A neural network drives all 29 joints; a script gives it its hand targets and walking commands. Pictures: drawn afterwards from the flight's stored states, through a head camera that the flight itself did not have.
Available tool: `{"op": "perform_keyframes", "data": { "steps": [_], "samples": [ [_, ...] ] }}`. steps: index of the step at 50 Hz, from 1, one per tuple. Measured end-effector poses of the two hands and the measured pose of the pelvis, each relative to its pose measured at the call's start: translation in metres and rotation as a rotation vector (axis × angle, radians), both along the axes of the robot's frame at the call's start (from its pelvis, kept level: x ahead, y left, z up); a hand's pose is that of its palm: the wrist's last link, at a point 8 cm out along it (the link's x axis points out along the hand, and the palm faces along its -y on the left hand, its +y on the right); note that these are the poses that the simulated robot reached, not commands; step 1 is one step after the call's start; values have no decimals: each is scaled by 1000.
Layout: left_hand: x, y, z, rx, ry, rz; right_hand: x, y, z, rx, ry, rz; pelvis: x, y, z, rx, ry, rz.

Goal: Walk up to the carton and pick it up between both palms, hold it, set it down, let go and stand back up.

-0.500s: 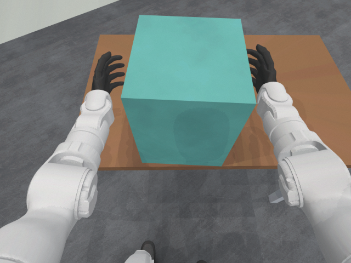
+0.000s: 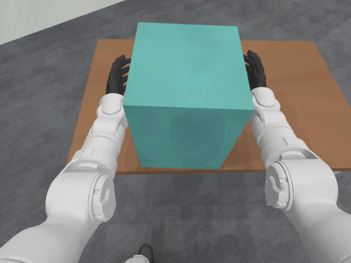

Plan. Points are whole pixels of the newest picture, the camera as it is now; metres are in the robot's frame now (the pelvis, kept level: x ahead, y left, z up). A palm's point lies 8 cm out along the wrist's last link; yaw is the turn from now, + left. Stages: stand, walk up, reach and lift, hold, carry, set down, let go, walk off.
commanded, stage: reach and lift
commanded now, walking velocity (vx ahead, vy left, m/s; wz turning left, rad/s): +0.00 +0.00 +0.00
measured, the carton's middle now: (183, 104) +0.47 +0.03 +0.03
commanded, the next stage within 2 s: none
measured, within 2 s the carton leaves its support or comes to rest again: leaves its support in 1.64 s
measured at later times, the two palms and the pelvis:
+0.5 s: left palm (115, 94) +0.43 +0.18 +0.09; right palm (254, 90) +0.48 -0.13 +0.10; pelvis +0.03 -0.01 +0.01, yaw +1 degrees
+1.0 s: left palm (114, 96) +0.43 +0.18 +0.09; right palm (254, 92) +0.47 -0.13 +0.10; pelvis +0.03 -0.01 +0.01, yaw +1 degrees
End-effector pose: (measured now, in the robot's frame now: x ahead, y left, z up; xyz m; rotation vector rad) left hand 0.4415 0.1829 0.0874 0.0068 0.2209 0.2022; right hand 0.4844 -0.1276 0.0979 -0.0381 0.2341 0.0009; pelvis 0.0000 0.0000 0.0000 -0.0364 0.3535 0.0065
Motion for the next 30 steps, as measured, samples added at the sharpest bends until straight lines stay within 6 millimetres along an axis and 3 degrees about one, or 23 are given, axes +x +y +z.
{"op": "perform_keyframes", "data": {
  "steps": [16, 30],
  "samples": [
    [-11, 0, 4, 43, -28, -13, -12, 2, 2, -23, -81, -18, 22, -2, 11, 31, -152, 18],
    [-7, -1, 1, 35, 5, -16, -8, 2, -3, -20, -73, -19, 36, -9, 12, 39, -187, 11]
  ]
}}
